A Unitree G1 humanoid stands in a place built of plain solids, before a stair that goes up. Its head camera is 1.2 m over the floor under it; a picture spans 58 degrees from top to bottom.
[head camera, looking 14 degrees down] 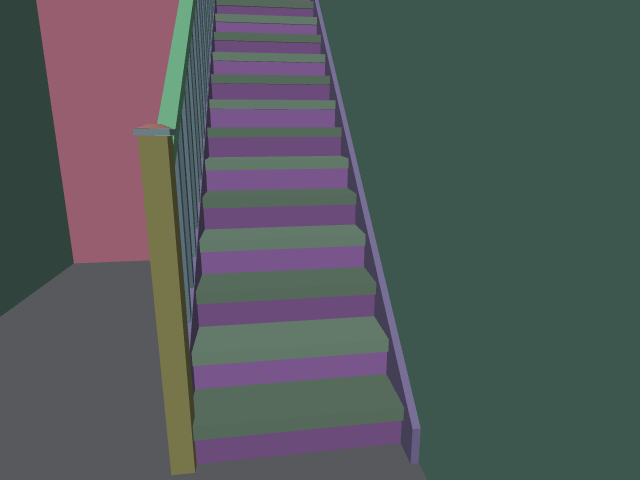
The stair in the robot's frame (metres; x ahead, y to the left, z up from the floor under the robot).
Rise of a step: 0.18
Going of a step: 0.22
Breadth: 0.81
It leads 8 degrees to the left of straight ahead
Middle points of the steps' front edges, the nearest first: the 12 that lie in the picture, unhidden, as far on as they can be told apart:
1.40 0.07 0.17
1.62 0.11 0.35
1.83 0.14 0.52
2.05 0.17 0.70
2.27 0.20 0.88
2.49 0.24 1.05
2.71 0.27 1.23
2.92 0.30 1.40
3.14 0.33 1.58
3.36 0.36 1.75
3.58 0.39 1.93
3.79 0.43 2.11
